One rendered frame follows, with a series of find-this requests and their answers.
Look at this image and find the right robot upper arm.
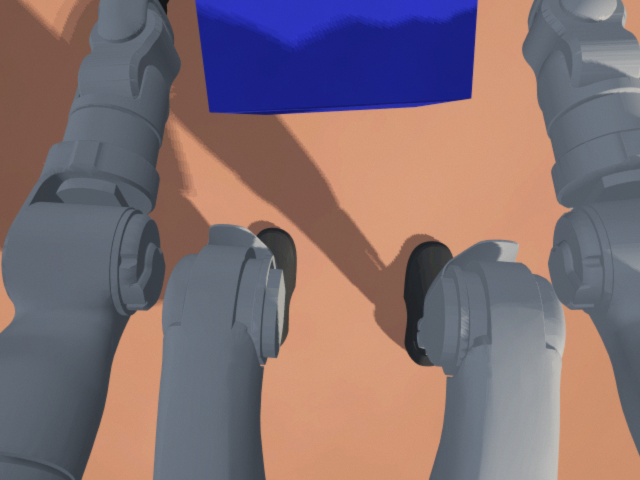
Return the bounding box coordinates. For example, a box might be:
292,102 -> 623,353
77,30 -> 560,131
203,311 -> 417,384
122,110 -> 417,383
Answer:
548,198 -> 640,456

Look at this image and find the robot left foot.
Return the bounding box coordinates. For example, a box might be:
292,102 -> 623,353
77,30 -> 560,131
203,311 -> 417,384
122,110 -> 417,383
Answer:
257,228 -> 297,346

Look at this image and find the robot left forearm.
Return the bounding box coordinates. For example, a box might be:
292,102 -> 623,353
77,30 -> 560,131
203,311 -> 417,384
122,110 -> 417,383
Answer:
1,0 -> 181,301

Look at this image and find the left robot upper arm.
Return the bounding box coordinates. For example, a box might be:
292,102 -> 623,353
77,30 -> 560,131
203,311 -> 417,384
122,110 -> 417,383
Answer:
0,202 -> 165,480

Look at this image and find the carton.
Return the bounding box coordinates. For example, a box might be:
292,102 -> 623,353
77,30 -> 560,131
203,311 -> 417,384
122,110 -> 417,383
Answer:
195,0 -> 478,115

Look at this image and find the robot right thigh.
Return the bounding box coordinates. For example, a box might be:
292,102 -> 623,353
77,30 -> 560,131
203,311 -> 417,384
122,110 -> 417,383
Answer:
428,260 -> 562,480

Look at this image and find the robot right forearm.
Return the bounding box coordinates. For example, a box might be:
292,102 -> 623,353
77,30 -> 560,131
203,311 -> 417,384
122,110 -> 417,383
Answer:
522,0 -> 640,209

